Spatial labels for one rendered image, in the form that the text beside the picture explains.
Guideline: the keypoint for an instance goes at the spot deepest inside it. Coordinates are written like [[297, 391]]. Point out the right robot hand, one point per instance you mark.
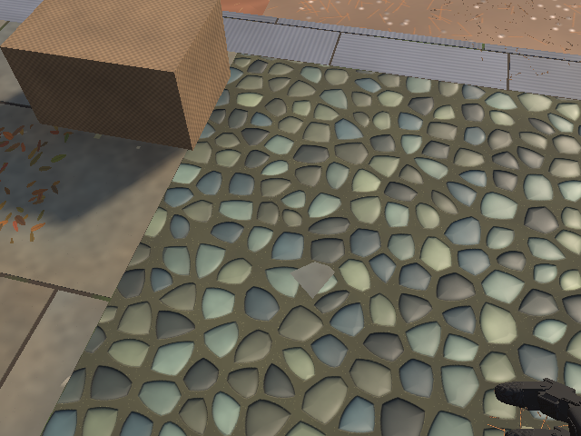
[[552, 398]]

